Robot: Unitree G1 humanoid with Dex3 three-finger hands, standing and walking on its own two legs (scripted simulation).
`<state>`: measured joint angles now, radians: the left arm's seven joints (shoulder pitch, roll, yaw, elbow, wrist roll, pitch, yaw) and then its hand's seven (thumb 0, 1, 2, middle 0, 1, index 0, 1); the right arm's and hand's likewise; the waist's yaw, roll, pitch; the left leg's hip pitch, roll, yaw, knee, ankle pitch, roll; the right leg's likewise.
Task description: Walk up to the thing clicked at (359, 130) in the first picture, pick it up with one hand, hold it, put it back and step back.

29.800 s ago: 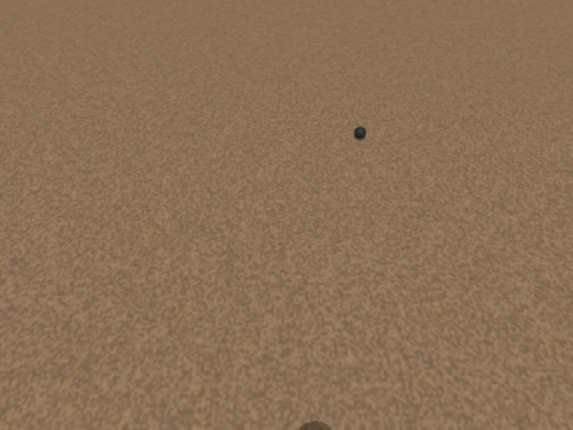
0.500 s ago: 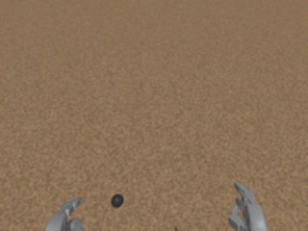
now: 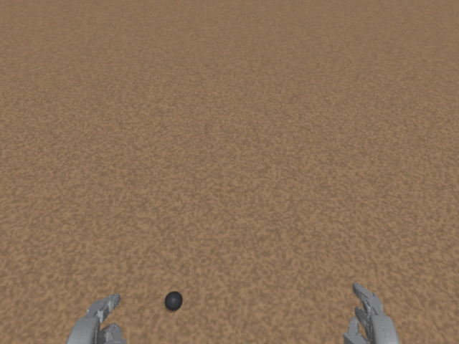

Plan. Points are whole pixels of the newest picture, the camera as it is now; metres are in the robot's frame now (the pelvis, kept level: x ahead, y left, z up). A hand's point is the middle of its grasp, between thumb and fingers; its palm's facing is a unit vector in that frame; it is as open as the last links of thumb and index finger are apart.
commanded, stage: home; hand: left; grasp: from above
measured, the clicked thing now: (173, 300) +0.44 +0.21 -0.68
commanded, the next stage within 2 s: stand in 1.18 s
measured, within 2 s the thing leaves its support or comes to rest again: neither
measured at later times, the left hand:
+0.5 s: hand out of the picture +0.16 +0.18 -0.04, palm faces +0.05 -0.98 -0.20, open 7.4 cm
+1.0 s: hand (122, 343) +0.17 +0.18 -0.04, palm faces +0.05 -0.98 -0.20, open 7.4 cm
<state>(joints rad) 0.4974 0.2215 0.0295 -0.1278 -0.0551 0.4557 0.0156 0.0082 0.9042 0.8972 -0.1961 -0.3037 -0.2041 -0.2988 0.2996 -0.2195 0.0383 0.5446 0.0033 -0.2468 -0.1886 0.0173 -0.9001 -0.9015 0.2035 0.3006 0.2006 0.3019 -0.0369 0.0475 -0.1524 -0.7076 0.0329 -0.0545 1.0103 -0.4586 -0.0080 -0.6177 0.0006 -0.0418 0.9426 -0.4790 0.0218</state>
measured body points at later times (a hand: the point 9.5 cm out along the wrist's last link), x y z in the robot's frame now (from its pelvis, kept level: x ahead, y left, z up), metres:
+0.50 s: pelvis +0.00 +0.00 +0.00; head +0.02 +0.01 +0.45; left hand +0.16 +0.23 -0.03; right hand +0.17 -0.24 -0.06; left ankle +0.03 +0.12 -0.68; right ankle +0.00 -0.14 -0.68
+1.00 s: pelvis +0.00 +0.00 +0.00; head +0.02 +0.01 +0.45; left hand +0.16 +0.23 -0.03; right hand +0.17 -0.24 -0.06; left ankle +0.03 +0.12 -0.68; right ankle +0.00 -0.14 -0.68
